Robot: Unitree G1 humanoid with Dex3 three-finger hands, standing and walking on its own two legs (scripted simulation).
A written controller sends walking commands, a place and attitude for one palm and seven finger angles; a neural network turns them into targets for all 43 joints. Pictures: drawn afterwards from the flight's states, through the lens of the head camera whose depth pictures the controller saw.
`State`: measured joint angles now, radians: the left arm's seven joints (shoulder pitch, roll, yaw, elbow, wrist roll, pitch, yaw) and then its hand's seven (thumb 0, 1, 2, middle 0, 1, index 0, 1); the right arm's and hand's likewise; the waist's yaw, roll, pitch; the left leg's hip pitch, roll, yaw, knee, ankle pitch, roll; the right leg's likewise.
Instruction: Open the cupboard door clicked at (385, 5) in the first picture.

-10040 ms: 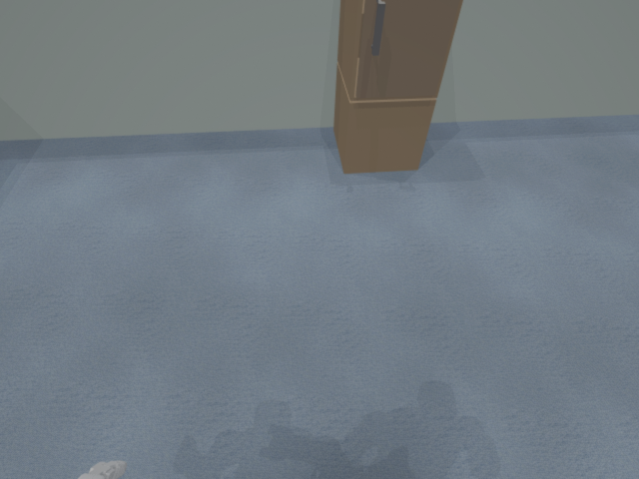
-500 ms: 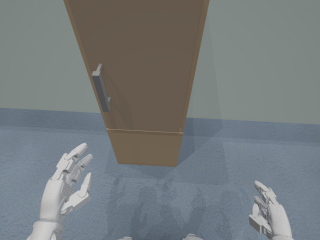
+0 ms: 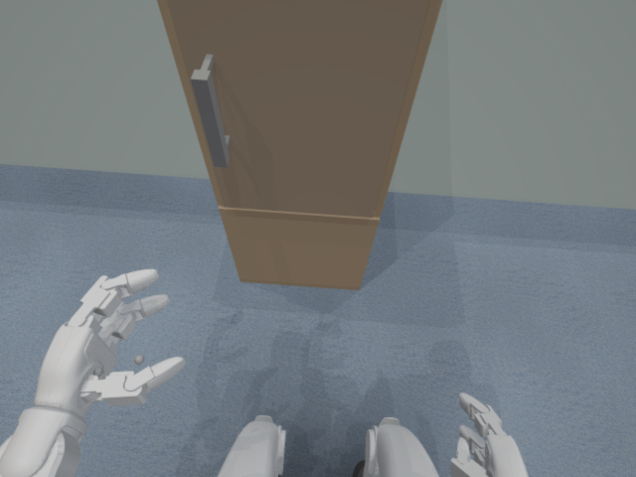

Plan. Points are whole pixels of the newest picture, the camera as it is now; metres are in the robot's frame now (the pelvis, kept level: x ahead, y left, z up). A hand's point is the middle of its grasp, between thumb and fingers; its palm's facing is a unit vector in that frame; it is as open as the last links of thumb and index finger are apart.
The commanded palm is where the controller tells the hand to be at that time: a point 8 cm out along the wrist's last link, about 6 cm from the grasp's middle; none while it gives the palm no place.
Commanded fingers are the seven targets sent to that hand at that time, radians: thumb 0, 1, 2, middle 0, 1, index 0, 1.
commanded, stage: raise the hand with hooked fingers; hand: left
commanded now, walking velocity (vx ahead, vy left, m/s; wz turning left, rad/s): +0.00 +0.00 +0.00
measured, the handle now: (215, 114) +0.63 +0.21 +0.05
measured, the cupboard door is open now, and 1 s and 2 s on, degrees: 0 0 0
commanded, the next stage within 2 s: move the hooked fingers beside the handle in 1.30 s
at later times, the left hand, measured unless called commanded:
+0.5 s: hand (103, 329) +0.26 +0.26 +0.05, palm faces +0.00 -1.00 -0.06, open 13.6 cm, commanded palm +0.25 +0.31 +0.06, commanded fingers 0.00 -0.50 0.30 -0.30 -1.20 -0.30 -1.20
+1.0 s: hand (106, 287) +0.31 +0.27 +0.06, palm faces -0.03 -1.00 -0.05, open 14.0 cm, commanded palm +0.29 +0.32 +0.06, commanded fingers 0.00 -0.50 0.30 -0.30 -1.20 -0.30 -1.20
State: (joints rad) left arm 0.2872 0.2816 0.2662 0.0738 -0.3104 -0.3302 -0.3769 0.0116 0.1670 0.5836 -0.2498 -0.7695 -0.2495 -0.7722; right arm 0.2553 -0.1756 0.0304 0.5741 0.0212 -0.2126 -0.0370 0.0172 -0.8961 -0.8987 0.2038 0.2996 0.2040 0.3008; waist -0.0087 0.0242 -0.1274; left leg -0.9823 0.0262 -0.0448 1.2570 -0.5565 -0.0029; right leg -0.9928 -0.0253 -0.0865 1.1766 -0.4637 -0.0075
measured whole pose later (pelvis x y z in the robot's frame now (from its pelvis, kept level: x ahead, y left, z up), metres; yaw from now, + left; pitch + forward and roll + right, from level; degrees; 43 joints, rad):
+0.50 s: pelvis +0.01 +0.01 +0.01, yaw +0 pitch +16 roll -3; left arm 0.17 0.35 0.35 0.22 -0.33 -0.38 -0.44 0.00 -0.40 0.34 -0.29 -1.14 -0.29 -1.14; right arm 0.22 -0.26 0.02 0.51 0.02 -0.22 -0.04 0.01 -0.90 -0.90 0.20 0.30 0.20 0.30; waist 0.00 0.00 -0.13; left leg -0.95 0.02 -0.05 1.22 -0.56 0.01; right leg -0.95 -0.03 -0.09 1.13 -0.46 0.01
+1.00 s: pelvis +0.02 +0.00 +0.01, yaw -1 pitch +18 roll -2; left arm 0.01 0.41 0.45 0.39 -0.37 -0.35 -0.55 -0.01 -0.50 0.30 -0.30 -1.20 -0.30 -1.20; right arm 0.28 -0.29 0.01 0.53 0.03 -0.18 -0.04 0.01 -0.90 -0.90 0.20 0.30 0.20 0.30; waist -0.02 0.01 -0.13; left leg -0.94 0.03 -0.03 1.19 -0.56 0.00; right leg -0.96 -0.01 -0.07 1.12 -0.47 -0.01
